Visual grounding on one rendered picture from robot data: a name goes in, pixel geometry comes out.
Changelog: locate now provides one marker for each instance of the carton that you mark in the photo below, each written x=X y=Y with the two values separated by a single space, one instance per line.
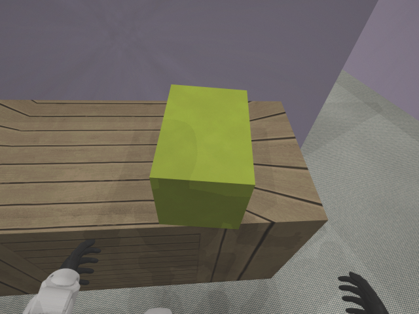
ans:
x=202 y=173

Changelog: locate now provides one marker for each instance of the pedestal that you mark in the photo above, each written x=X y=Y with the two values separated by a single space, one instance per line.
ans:
x=74 y=170

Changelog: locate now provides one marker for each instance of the left robot forearm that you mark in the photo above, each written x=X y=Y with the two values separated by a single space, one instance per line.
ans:
x=57 y=294

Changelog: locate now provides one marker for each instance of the left robot hand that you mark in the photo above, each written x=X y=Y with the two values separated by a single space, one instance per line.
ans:
x=75 y=259

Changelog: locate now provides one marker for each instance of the right robot hand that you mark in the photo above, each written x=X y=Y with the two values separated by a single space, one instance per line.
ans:
x=369 y=300

